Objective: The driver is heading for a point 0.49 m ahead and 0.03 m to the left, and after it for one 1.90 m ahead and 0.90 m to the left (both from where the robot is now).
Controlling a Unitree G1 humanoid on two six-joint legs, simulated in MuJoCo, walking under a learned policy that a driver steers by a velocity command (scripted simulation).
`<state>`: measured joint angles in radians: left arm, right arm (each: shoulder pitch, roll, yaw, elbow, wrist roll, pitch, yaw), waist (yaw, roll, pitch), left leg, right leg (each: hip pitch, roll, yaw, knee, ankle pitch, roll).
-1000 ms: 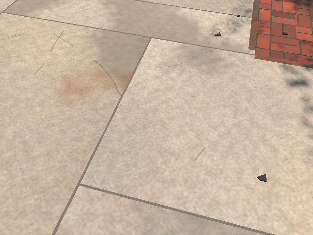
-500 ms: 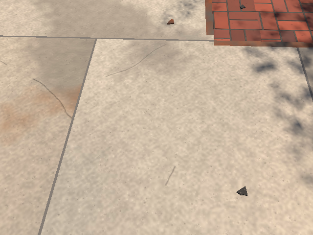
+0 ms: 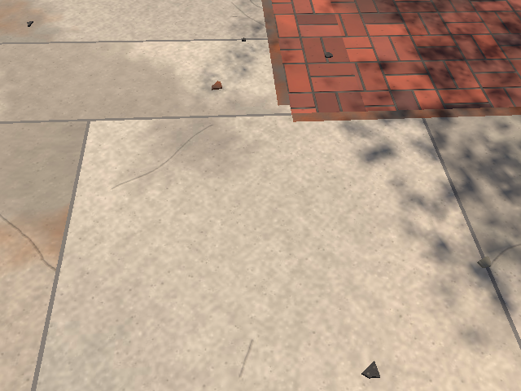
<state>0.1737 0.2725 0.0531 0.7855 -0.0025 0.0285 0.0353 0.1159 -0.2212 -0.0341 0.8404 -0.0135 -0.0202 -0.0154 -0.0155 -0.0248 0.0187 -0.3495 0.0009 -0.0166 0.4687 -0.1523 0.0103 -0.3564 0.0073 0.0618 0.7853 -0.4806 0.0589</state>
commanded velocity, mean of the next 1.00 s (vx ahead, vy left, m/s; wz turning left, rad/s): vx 0.29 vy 0.00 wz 0.00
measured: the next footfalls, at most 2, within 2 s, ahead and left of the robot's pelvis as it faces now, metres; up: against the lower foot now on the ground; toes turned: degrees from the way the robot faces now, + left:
right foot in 0.08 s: +0.03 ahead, -0.15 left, +0.00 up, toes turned +2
right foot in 0.92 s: +0.46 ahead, -0.14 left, +0.00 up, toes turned -1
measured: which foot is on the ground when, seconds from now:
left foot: down 0.00-0.94, up 0.96-1.00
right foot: up 0.00-0.06, down 0.08-0.44, up 0.46-0.90, down 0.92-1.00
